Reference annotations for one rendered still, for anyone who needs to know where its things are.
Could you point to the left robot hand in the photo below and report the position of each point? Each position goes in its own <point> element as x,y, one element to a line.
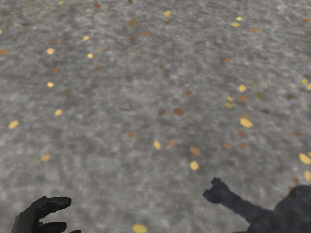
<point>28,221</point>

